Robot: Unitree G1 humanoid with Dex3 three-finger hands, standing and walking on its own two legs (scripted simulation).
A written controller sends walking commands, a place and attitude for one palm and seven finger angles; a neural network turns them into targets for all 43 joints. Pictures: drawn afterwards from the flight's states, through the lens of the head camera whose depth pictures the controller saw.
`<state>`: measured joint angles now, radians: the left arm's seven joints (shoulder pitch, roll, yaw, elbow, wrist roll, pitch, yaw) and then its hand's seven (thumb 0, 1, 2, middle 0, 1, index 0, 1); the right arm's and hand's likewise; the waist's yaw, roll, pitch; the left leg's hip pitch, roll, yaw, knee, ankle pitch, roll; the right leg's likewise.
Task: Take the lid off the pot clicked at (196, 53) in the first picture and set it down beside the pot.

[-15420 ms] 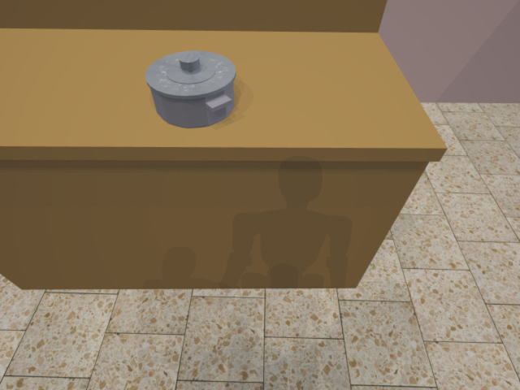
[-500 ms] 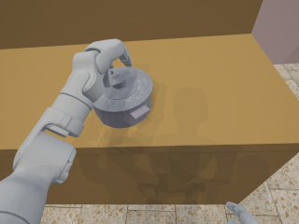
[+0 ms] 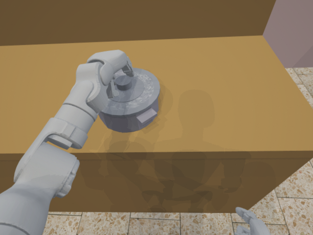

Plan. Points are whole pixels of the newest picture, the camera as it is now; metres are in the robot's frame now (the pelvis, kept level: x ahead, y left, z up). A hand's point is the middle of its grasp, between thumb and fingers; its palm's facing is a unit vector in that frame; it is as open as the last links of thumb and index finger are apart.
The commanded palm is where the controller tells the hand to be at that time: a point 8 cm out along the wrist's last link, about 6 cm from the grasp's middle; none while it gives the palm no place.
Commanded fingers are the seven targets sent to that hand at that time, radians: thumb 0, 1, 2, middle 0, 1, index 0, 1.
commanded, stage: lower the open fingers around the knob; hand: left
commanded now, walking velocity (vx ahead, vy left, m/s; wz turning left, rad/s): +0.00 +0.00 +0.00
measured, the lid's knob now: (123, 82) +0.49 +0.11 +0.13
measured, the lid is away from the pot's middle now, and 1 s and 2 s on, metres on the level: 0.00 0.00 0.00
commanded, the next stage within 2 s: close the fingers and squeeze the knob in 0.20 s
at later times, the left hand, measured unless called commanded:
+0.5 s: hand (119, 83) +0.45 +0.11 +0.16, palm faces -0.33 -0.09 -0.94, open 10.2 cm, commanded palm +0.44 +0.12 +0.22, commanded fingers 0.00 -0.08 1.12 -0.60 -0.69 -0.60 -0.69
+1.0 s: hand (117, 84) +0.45 +0.11 +0.16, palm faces -0.33 -0.09 -0.94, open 8.2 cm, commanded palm +0.44 +0.12 +0.22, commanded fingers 0.00 0.24 0.94 -0.69 -0.97 -0.69 -0.97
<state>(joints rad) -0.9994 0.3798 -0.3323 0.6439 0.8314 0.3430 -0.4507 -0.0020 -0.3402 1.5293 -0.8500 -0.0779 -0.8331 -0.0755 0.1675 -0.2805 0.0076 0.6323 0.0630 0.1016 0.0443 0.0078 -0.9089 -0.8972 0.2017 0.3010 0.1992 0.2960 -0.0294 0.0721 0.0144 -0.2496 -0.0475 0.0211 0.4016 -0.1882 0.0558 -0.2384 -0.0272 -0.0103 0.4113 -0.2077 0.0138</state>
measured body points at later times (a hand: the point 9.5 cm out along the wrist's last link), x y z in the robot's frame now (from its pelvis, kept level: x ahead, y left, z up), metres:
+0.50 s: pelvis +0.00 +0.00 +0.00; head +0.03 -0.04 +0.45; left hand +0.46 +0.11 +0.21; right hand +0.13 -0.25 -0.13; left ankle +0.01 +0.09 -0.74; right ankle +0.00 -0.13 -0.74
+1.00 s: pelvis +0.00 +0.00 +0.00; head +0.03 -0.03 +0.45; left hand +0.46 +0.11 +0.21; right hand +0.15 -0.25 -0.12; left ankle +0.01 +0.09 -0.74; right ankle +0.00 -0.13 -0.74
